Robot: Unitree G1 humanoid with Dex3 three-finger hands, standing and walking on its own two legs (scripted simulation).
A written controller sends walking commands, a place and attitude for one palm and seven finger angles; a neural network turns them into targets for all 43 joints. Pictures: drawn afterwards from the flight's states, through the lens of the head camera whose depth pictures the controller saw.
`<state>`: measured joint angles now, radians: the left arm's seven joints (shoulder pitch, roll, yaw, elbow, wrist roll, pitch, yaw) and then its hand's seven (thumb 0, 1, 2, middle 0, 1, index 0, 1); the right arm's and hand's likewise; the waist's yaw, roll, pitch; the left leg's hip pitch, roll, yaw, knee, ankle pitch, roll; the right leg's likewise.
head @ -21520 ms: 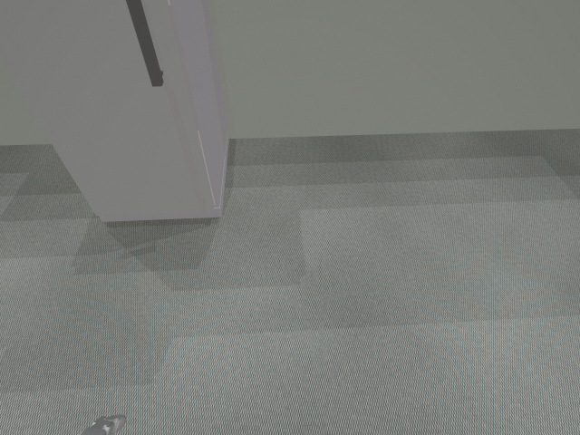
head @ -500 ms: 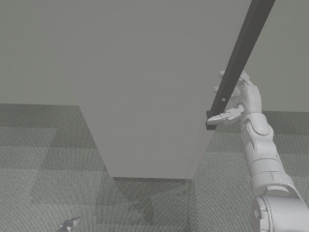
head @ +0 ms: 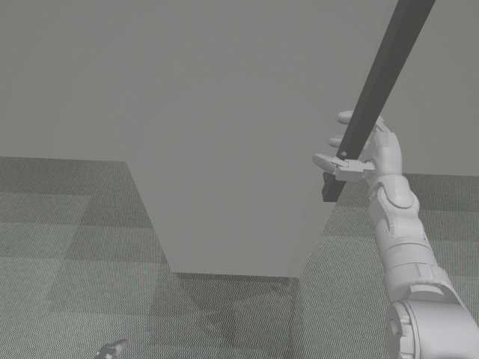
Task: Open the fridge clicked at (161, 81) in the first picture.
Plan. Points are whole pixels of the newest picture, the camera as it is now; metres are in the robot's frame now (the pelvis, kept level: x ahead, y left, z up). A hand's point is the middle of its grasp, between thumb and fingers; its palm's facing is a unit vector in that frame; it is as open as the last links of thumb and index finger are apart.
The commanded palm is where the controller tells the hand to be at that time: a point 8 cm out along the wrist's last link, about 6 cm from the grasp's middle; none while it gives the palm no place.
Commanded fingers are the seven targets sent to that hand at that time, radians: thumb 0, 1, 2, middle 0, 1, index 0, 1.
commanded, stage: grip the handle and tug to test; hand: right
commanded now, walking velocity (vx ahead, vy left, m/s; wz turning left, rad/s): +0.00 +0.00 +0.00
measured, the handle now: (359, 109) +0.49 -0.13 +0.18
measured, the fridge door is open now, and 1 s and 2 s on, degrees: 0 0 14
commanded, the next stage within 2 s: pull the door a little, standing still in 1.02 s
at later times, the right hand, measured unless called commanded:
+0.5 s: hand (343, 154) +0.43 -0.11 +0.13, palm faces -0.07 +1.00 -0.01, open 6.1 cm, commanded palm +0.41 -0.17 +0.13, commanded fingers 0.00 -0.90 -0.90 0.45 1.40 0.45 1.40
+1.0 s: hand (342, 155) +0.43 -0.11 +0.13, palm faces -0.07 +1.00 +0.00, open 6.1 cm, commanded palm +0.38 -0.17 +0.13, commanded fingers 0.00 -0.90 -0.90 0.45 1.40 0.45 1.40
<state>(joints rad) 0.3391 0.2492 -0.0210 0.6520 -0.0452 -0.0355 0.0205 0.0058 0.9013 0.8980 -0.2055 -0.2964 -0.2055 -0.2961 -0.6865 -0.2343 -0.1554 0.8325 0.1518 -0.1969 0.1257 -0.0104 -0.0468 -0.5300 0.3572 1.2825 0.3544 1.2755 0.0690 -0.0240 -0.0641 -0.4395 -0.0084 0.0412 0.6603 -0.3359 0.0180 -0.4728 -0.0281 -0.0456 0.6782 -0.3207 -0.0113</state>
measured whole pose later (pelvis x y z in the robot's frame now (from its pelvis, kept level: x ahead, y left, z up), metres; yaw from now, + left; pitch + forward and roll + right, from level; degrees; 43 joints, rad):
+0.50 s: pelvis +0.00 +0.01 +0.00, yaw +0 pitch +6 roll +0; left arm 0.32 0.25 -0.02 0.64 -0.05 -0.02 0.03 0.01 0.90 0.90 -0.20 -0.30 -0.20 -0.30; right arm -0.65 -0.24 -0.17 0.80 0.16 -0.19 0.14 0.00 -0.64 -0.76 0.40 1.40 0.37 1.39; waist 0.07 -0.02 -0.06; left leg -0.42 -0.02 0.04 0.65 -0.34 0.03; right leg -0.45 -0.04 -0.04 0.66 -0.32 0.00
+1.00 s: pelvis +0.02 +0.00 +0.00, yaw +2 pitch +6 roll +0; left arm 0.33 0.25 -0.01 0.60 -0.05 -0.02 0.01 0.01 0.90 0.90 -0.20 -0.30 -0.20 -0.30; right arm -0.50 -0.22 -0.18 0.59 0.17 -0.11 0.10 0.01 -0.68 -0.76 0.33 1.40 0.31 1.40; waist 0.07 -0.03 -0.08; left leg -0.39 -0.02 0.01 0.62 -0.34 0.02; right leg -0.40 -0.04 -0.08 0.63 -0.33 -0.01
